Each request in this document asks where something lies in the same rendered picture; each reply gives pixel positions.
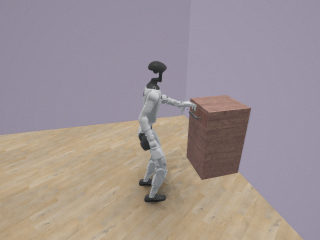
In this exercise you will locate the robot right shin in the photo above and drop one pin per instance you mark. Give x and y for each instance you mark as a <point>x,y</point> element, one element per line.
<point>158,179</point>

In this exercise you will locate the robot right forearm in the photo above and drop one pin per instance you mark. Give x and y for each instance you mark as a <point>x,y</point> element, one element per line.
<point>146,128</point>

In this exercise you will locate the robot left upper arm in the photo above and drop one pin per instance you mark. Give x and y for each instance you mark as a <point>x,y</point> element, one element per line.
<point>164,98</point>

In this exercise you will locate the right robot hand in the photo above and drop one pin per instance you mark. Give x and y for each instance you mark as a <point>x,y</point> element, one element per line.
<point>157,155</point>

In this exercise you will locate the left robot hand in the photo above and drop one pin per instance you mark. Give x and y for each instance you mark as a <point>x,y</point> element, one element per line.
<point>188,104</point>

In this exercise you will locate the robot left forearm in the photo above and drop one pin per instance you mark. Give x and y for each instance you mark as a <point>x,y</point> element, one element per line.
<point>174,102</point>

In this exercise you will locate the robot right upper arm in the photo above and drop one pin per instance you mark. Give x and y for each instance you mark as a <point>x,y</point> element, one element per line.
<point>151,100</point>

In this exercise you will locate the handle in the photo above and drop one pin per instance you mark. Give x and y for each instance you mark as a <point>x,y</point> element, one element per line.
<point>191,112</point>

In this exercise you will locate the drawer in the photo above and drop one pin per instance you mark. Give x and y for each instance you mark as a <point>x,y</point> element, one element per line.
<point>199,113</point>

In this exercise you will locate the cabinet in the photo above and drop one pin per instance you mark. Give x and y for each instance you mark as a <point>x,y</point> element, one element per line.
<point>216,150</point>

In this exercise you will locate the robot left foot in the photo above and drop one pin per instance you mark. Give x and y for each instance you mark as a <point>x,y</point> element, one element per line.
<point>143,183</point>

